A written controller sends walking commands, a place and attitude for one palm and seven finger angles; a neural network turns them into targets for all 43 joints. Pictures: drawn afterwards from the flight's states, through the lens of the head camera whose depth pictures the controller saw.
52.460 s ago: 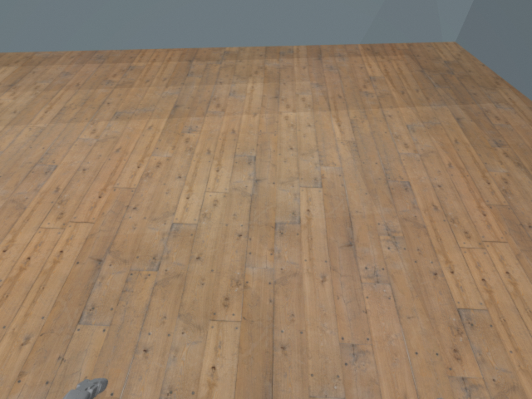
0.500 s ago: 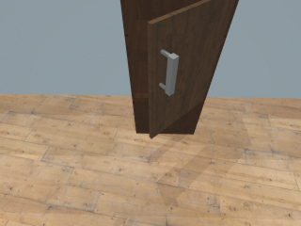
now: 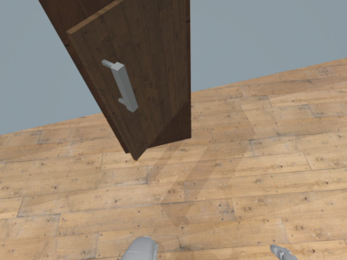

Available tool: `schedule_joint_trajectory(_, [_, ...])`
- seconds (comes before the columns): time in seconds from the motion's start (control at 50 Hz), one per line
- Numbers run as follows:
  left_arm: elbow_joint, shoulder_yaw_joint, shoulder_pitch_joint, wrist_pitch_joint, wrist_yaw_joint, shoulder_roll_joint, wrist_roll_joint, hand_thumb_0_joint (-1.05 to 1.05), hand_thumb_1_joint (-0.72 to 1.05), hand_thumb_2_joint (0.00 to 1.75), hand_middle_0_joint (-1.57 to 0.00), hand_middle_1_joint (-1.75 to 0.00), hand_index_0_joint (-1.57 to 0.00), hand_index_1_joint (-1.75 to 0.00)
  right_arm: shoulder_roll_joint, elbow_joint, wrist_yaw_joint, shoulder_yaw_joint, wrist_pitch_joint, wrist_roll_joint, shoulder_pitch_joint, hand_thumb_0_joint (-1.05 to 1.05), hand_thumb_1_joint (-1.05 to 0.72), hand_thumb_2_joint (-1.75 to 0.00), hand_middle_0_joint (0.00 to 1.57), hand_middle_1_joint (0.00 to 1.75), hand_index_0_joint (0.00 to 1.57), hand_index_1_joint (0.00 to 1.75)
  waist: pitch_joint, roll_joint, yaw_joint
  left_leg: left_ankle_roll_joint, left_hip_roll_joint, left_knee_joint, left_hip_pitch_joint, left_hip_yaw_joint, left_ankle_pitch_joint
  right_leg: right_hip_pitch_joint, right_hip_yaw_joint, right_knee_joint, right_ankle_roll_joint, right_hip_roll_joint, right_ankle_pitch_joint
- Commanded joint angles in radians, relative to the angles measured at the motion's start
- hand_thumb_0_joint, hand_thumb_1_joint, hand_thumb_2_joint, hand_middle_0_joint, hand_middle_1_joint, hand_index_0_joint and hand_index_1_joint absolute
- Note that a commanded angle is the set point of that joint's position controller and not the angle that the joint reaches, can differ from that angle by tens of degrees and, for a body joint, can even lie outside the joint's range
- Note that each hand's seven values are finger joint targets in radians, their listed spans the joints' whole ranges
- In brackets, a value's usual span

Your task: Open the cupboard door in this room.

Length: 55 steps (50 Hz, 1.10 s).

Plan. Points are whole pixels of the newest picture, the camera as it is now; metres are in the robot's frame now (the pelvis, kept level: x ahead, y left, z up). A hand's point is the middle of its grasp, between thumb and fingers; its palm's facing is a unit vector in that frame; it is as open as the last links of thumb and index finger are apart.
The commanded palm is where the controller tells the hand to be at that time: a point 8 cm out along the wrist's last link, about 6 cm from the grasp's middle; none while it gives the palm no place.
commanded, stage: walk to a spot facing it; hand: left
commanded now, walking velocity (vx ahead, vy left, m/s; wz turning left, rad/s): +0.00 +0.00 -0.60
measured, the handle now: (120, 86) +0.52 +0.19 +0.07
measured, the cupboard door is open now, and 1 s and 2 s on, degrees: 42 42 42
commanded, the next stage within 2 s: none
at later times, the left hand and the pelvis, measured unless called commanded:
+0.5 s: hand (83, 243) +0.16 +0.29 -0.19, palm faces -0.20 -0.95 -0.23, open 7.3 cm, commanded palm none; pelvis +0.07 +0.09 -0.01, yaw -18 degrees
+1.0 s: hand (146, 192) +0.30 +0.13 -0.17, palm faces -0.63 -0.75 -0.23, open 7.3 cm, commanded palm none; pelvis +0.08 +0.07 -0.02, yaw -38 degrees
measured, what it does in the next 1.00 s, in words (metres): walks ahead, turning right: left foot, then right foot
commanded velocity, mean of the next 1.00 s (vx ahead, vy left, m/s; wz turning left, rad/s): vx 0.00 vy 0.00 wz -0.60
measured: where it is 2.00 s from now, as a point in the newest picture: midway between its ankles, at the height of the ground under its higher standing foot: (195, 248)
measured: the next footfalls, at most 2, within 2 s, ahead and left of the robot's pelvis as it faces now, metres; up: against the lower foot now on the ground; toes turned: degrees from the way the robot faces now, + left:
left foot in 0.40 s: +0.12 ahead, +0.17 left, +0.00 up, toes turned -15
right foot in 0.96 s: +0.05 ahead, -0.02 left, +0.00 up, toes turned -41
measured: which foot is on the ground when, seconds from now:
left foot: up 0.00-0.38, down 0.40-0.96, up 0.98-1.00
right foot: down 0.00-0.40, up 0.42-0.94, down 0.96-1.00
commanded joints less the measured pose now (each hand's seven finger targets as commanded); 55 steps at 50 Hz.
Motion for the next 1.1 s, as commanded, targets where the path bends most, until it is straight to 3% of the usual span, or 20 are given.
schedule_joint_trajectory(0.0, [-0.048, 0.044, 0.116, -0.016, 0.014, 0.192, -0.001, 0.0, 0.9, 0.9, -0.2, -0.3, -0.2, -0.3, -0.061, -0.068, -0.014, -0.006, -0.007, 0.006, -0.002, 0.0, -0.9, -0.9, 0.2, 0.3, 0.2, 0.3, -0.143, -0.177, 0.016, -0.002, -0.01, 0.005, -0.13, -0.026, 0.007, 0.248, 0.259, -0.057, 0.062, -0.243, 0.682])
schedule_joint_trajectory(0.22, [-0.075, 0.054, 0.124, -0.016, 0.017, 0.226, 0.015, 0.0, 0.9, 0.9, -0.2, -0.3, -0.2, -0.3, -0.042, -0.147, -0.006, 0.004, -0.04, 0.013, -0.086, 0.0, -0.9, -0.9, 0.2, 0.3, 0.2, 0.3, -0.148, -0.139, 0.032, 0.003, -0.033, -0.17, -0.078, -0.022, -0.097, 0.217, 0.423, -0.007, -0.118, -0.278, 0.669])
schedule_joint_trajectory(0.28, [-0.088, 0.06, 0.099, -0.012, 0.016, 0.244, 0.014, 0.0, 0.9, 0.9, -0.2, -0.3, -0.2, -0.3, -0.033, -0.153, -0.007, 0.006, -0.053, 0.02, -0.051, 0.0, -0.9, -0.9, 0.2, 0.3, 0.2, 0.3, -0.165, -0.153, 0.023, 0.019, -0.059, -0.316, 0.018, -0.011, -0.091, 0.195, 0.431, 0.03, -0.106, -0.248, 0.73])
schedule_joint_trajectory(0.34, [-0.107, 0.057, 0.009, -0.006, 0.012, 0.235, 0.002, 0.0, 0.9, 0.9, -0.2, -0.3, -0.2, -0.3, -0.055, -0.11, -0.017, 0.004, -0.065, 0.021, 0.12, 0.0, -0.9, -0.9, 0.2, 0.3, 0.2, 0.3, -0.206, -0.115, -0.067, 0.032, -0.046, -0.675, 0.348, -0.011, 0.119, 0.021, 0.361, 0.14, -0.014, -0.157, 0.586])
schedule_joint_trajectory(0.36, [-0.12, 0.052, 0.024, -0.005, 0.009, 0.193, -0.01, 0.0, 0.9, 0.9, -0.2, -0.3, -0.2, -0.3, -0.127, -0.097, -0.023, -0.006, -0.076, 0.009, 0.189, 0.0, -0.9, -0.9, 0.2, 0.3, 0.2, 0.3, -0.251, 0.053, -0.081, 0.087, 0.136, -0.787, 0.54, -0.18, 0.239, -0.154, 0.266, 0.247, 0.043, -0.043, 0.248])
schedule_joint_trajectory(0.38, [-0.125, 0.04, 0.062, -0.007, -0.004, 0.154, -0.016, 0.0, 0.9, 0.9, -0.2, -0.3, -0.2, -0.3, -0.21, -0.106, -0.025, -0.02, -0.08, 0.0, 0.213, 0.0, -0.9, -0.9, 0.2, 0.3, 0.2, 0.3, -0.26, 0.299, -0.056, 0.213, 0.406, -0.811, 0.623, -0.437, 0.518, -0.316, 0.073, 0.506, 0.113, 0.043, -0.382])
schedule_joint_trajectory(0.4, [-0.118, 0.042, 0.053, -0.001, -0.006, 0.183, -0.003, 0.0, 0.9, 0.9, -0.2, -0.3, -0.2, -0.3, -0.192, -0.117, -0.027, -0.006, -0.068, -0.007, 0.202, 0.0, -0.9, -0.9, 0.2, 0.3, 0.2, 0.3, -0.21, 0.174, -0.052, 0.272, 0.454, -0.815, 0.506, -0.436, 0.543, -0.305, 0.054, 0.642, 0.127, -0.026, -0.413])
schedule_joint_trajectory(0.42, [-0.14, 0.041, 0.051, -0.001, -0.014, 0.176, 0.004, 0.0, 0.9, 0.9, -0.2, -0.3, -0.2, -0.3, -0.174, -0.154, -0.029, 0.002, -0.065, -0.012, 0.143, 0.0, -0.9, -0.9, 0.2, 0.3, 0.2, 0.3, -0.122, 0.079, -0.02, 0.29, 0.442, -0.826, 0.389, -0.378, 0.487, -0.312, 0.024, 0.686, 0.144, -0.071, -0.373])
schedule_joint_trajectory(0.46, [-0.106, 0.047, 0.009, 0.007, -0.026, 0.174, 0.016, 0.0, 0.9, 0.9, -0.2, -0.3, -0.2, -0.3, -0.113, -0.13, -0.027, 0.025, -0.071, -0.018, 0.163, 0.0, -0.9, -0.9, 0.2, 0.3, 0.2, 0.3, -0.079, 0.139, -0.013, 0.205, 0.304, -0.796, 0.373, -0.208, 0.694, -0.341, 0.012, 0.787, 0.151, -0.085, -0.274])
schedule_joint_trajectory(0.5, [-0.111, 0.039, 0.032, 0.02, -0.038, 0.158, 0.009, 0.0, 0.9, 0.9, -0.2, -0.3, -0.2, -0.3, -0.101, -0.131, -0.027, 0.028, -0.076, -0.01, 0.169, 0.0, -0.9, -0.9, 0.2, 0.3, 0.2, 0.3, -0.131, 0.136, 0.002, 0.16, 0.243, -0.774, 0.423, -0.061, 0.751, -0.342, -0.025, 0.814, 0.158, -0.099, -0.19])
schedule_joint_trajectory(0.56, [-0.115, 0.031, 0.02, 0.03, -0.047, 0.144, 0.009, 0.0, 0.9, 0.9, -0.2, -0.3, -0.2, -0.3, -0.103, -0.117, -0.025, 0.024, -0.08, -0.004, 0.21, 0.0, -0.9, -0.9, 0.2, 0.3, 0.2, 0.3, -0.175, 0.11, -0.008, 0.148, 0.217, -0.771, 0.473, 0.028, 0.74, -0.353, -0.059, 0.809, 0.167, -0.105, -0.117])
schedule_joint_trajectory(0.68, [-0.139, 0.017, -0.077, 0.033, -0.054, 0.129, 0.01, 0.0, 0.9, 0.9, -0.2, -0.3, -0.2, -0.3, -0.098, -0.068, -0.022, 0.022, -0.083, -0.006, 0.306, 0.0, -0.9, -0.9, 0.2, 0.3, 0.2, 0.3, -0.141, 0.123, -0.045, 0.159, 0.245, -0.766, 0.524, 0.08, 0.763, -0.388, -0.102, 0.691, 0.16, -0.125, -0.098])
schedule_joint_trajectory(0.8, [-0.163, 0.0, -0.186, 0.026, -0.054, 0.116, 0.008, 0.0, 0.9, 0.9, -0.2, -0.3, -0.2, -0.3, -0.122, -0.03, -0.012, 0.01, -0.075, -0.017, 0.349, 0.0, -0.9, -0.9, 0.2, 0.3, 0.2, 0.3, -0.11, 0.157, -0.08, 0.19, 0.293, -0.74, 0.502, 0.132, 0.713, -0.27, -0.161, 0.407, 0.123, -0.127, -0.177])
schedule_joint_trajectory(0.86, [-0.163, 0.002, -0.161, 0.018, -0.048, 0.121, 0.006, 0.0, 0.9, 0.9, -0.2, -0.3, -0.2, -0.3, -0.139, -0.029, -0.005, 0.004, -0.072, -0.017, 0.331, 0.0, -0.9, -0.9, 0.2, 0.3, 0.2, 0.3, -0.123, 0.159, -0.061, 0.174, 0.317, -0.69, 0.469, 0.152, 0.694, -0.156, -0.173, 0.249, 0.093, -0.111, -0.163])
schedule_joint_trajectory(0.9, [-0.136, 0.012, -0.058, 0.009, -0.04, 0.143, 0.007, 0.0, 0.9, 0.9, -0.2, -0.3, -0.2, -0.3, -0.146, -0.039, 0.0, 0.001, -0.068, -0.006, 0.291, 0.0, -0.9, -0.9, 0.2, 0.3, 0.2, 0.3, -0.154, 0.1, 0.0, 0.121, 0.29, -0.565, 0.376, 0.202, 0.607, 0.031, -0.176, 0.076, 0.068, -0.104, 0.022])
schedule_joint_trajectory(0.92, [-0.11, 0.024, 0.031, -0.002, -0.029, 0.213, 0.013, 0.0, 0.9, 0.9, -0.2, -0.3, -0.2, -0.3, -0.12, -0.056, 0.009, 0.003, -0.065, 0.008, 0.278, 0.0, -0.9, -0.9, 0.2, 0.3, 0.2, 0.3, -0.211, -0.069, 0.04, 0.069, 0.241, -0.383, 0.229, 0.253, 0.441, 0.23, -0.025, -0.017, 0.021, -0.215, 0.222])
schedule_joint_trajectory(0.94, [-0.094, 0.051, 0.104, -0.013, -0.012, 0.314, 0.016, 0.0, 0.9, 0.9, -0.2, -0.3, -0.2, -0.3, -0.046, -0.108, 0.011, 0.019, -0.059, 0.011, 0.22, 0.0, -0.9, -0.9, 0.2, 0.3, 0.2, 0.3, -0.204, -0.345, 0.073, 0.002, 0.058, -0.1, -0.051, 0.285, -0.26, 0.331, 0.361, -0.069, -0.11, -0.488, 0.622])
schedule_joint_trajectory(0.96, [-0.088, 0.046, 0.098, -0.009, 0.0, 0.324, -0.003, 0.0, 0.9, 0.9, -0.2, -0.3, -0.2, -0.3, -0.083, -0.107, 0.002, 0.016, -0.038, 0.008, 0.203, 0.0, -0.9, -0.9, 0.2, 0.3, 0.2, 0.3, -0.195, -0.283, 0.067, 0.006, 0.046, 0.007, -0.067, 0.099, -0.327, 0.248, 0.342, -0.078, -0.172, -0.507, 0.576])
schedule_joint_trajectory(1.0, [-0.128, 0.037, -0.039, -0.001, 0.014, 0.248, -0.001, 0.0, 0.9, 0.9, -0.2, -0.3, -0.2, -0.3, -0.06, -0.083, 0.008, 0.007, -0.02, 0.005, 0.2, 0.0, -0.9, -0.9, 0.2, 0.3, 0.2, 0.3, -0.09, -0.252, 0.003, 0.007, 0.067, 0.05, -0.094, 0.046, -0.155, 0.111, 0.244, -0.137, -0.106, -0.378, 0.25])
schedule_joint_trajectory(1.08, [-0.143, 0.025, -0.091, -0.013, 0.007, 0.206, 0.0, 0.0, 0.9, 0.9, -0.2, -0.3, -0.2, -0.3, -0.048, -0.055, 0.011, 0.0, -0.015, 0.0, 0.207, 0.0, -0.9, -0.9, 0.2, 0.3, 0.2, 0.3, -0.078, -0.143, -0.041, -0.01, 0.047, -0.023, -0.008, 0.039, -0.037, 0.014, 0.152, -0.132, -0.072, -0.295, 0.288])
